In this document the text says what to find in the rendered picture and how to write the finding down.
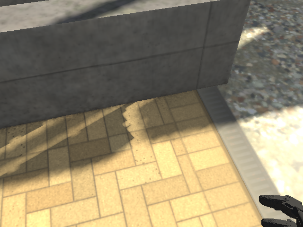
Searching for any right robot hand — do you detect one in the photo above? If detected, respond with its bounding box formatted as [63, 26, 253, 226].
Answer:
[258, 195, 303, 227]

